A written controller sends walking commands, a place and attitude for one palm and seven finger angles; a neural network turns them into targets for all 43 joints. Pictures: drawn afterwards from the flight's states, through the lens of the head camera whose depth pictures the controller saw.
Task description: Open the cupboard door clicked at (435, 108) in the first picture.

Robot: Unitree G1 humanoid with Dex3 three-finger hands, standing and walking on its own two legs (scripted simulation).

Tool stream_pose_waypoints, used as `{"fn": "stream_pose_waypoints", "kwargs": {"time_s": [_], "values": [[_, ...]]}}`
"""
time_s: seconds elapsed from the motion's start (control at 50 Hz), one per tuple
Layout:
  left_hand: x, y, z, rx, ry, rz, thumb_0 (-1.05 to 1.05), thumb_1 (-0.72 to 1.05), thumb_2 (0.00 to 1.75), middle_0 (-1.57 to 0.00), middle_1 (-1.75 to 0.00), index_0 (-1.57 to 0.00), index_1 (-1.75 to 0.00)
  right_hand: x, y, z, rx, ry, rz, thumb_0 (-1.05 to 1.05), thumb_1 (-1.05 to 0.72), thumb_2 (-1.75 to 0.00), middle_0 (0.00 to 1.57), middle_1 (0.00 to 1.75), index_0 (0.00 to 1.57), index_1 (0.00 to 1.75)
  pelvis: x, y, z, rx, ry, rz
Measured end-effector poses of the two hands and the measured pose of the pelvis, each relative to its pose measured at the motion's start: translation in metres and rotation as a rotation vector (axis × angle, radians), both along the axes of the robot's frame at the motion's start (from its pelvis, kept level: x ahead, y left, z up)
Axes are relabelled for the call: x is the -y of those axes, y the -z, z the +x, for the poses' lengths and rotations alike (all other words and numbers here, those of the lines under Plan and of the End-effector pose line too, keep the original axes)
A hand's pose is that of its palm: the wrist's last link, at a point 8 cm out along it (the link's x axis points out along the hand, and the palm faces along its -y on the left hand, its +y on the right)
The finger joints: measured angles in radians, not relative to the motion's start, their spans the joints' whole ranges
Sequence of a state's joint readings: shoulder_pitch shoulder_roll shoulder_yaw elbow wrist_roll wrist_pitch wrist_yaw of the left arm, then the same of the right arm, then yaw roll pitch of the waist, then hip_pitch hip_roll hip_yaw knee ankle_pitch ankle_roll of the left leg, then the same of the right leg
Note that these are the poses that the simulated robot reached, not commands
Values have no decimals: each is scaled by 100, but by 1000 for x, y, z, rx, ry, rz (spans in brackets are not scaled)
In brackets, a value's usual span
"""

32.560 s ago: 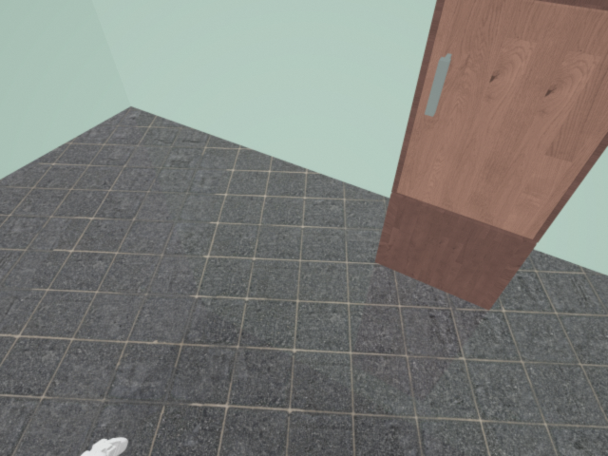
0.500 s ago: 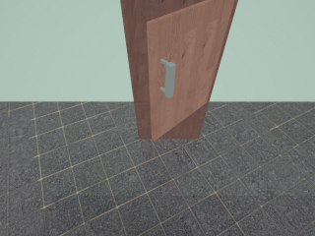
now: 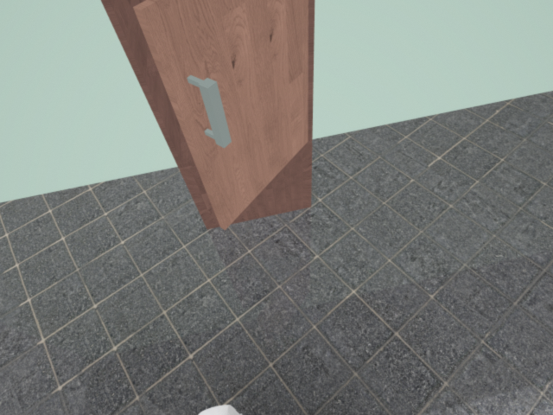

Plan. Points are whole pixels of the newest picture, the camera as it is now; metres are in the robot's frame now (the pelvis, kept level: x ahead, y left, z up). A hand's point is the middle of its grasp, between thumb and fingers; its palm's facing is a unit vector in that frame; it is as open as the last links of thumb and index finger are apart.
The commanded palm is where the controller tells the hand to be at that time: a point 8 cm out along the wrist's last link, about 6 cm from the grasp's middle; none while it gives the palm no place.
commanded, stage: walk to a spot facing it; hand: left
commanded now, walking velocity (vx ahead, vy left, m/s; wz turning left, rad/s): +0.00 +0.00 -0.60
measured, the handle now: (208, 112) +0.61 +0.18 +0.06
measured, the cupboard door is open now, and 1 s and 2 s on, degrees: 42 42 42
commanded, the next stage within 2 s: none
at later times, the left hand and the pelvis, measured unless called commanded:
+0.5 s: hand out of the picture +0.08 +0.18 -0.15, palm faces -0.14 -0.96 -0.24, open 7.3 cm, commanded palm none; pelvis +0.02 -0.01 +0.02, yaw -15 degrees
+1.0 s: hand (233, 345) +0.24 +0.11 -0.15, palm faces -0.55 -0.78 -0.29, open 7.4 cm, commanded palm none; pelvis +0.02 -0.01 +0.00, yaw -35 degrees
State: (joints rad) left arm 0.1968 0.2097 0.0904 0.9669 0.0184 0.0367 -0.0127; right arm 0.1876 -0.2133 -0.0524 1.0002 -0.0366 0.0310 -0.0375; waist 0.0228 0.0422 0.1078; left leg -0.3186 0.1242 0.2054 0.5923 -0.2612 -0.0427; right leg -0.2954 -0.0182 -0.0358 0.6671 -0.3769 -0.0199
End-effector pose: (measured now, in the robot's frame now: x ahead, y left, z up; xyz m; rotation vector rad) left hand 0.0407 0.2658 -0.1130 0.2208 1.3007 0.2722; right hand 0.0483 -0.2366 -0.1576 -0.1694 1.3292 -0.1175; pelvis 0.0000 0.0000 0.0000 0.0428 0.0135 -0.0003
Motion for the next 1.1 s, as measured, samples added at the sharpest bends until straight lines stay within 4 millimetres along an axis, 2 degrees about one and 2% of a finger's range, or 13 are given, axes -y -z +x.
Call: {"fn": "stream_pose_waypoints", "kwargs": {"time_s": [0.06, 0.18, 0.34, 0.46, 0.54, 0.6, 0.64, 0.7, 0.8, 0.88, 1.0, 1.04, 1.1], "values": [[10, -5, 12, 23, 35, 28, 0, 91, 90, -20, -30, -20, -30, 16, 2, 3, 3, 33, 8, 1, -91, -90, 20, 30, 20, 30, 12, 0, -1, 6, 23, 1], [35, -14, 17, -9, 89, 13, 0, 91, 90, -20, -30, -20, -30, 39, -21, 26, 93, 96, -7, 1, -91, -90, 20, 30, 20, 30, 24, -15, 3, 4, 101, 16], [54, -8, 24, -31, 145, -42, 0, 91, 90, -21, -30, -20, -30, 49, -39, 51, 197, 152, -40, 1, -91, -90, 20, 30, 19, 30, 24, -18, 11, -1, 180, -1], [47, 0, 33, -50, 186, -69, 0, 91, 90, -21, -30, -20, -30, 40, -49, 60, 234, 180, -59, 1, -91, -90, 20, 30, 19, 30, 12, -18, 17, -10, 241, -11], [30, 7, 45, -72, 223, -73, 0, 91, 90, -21, -30, -20, -30, 27, -55, 61, 257, 211, -73, 1, -91, -90, 20, 30, 19, 30, -1, -17, 23, -20, 284, -16], [14, 18, 62, -78, 257, -75, 0, 91, 90, -21, -30, -20, -30, 16, -54, 55, 278, 239, -99, 1, -91, -90, 20, 30, 20, 30, -14, -8, 30, -35, 315, -42], [5, 23, 79, -70, 285, -73, 0, 91, 90, -21, -30, -20, -30, 10, -51, 42, 263, 254, -118, 1, -91, -90, 20, 30, 20, 30, -21, -5, 31, -29, 333, -43], [0, 19, 109, -37, 352, -67, 1, 91, 90, -20, -30, -20, -30, -1, -54, 12, 200, 280, -125, 1, -90, -90, 20, 30, 20, 30, -24, -10, 31, -19, 382, -49], [11, 6, 154, 17, 457, -65, 0, 91, 90, -20, -30, -20, -30, -13, -54, -45, 100, 380, -113, 1, -90, -90, 20, 30, 20, 30, -24, -17, 30, -22, 455, -60], [40, 0, 183, 41, 560, -64, 0, 91, 90, -20, -30, -19, -30, -16, -46, -92, 39, 485, -93, 1, -90, -90, 20, 30, 20, 30, -18, -16, 28, -24, 519, -53], [110, -1, 216, 122, 730, -56, 0, 91, 90, -20, -30, -20, -30, -9, -17, -160, -33, 637, -47, 1, -90, -90, 20, 30, 20, 30, 7, 1, 19, -22, 608, -23], [129, -4, 217, 139, 767, -58, 0, 91, 90, -20, -30, -20, -30, -4, -13, -174, -63, 675, -40, 1, -90, -90, 20, 30, 20, 30, 11, 0, 15, -16, 628, -28], [149, -10, 212, 141, 785, -70, 0, 91, 90, -20, -30, -20, -30, 3, -20, -180, -67, 706, -39, 1, -91, -90, 20, 30, 20, 30, 18, -8, 14, -7, 655, -20]]}}
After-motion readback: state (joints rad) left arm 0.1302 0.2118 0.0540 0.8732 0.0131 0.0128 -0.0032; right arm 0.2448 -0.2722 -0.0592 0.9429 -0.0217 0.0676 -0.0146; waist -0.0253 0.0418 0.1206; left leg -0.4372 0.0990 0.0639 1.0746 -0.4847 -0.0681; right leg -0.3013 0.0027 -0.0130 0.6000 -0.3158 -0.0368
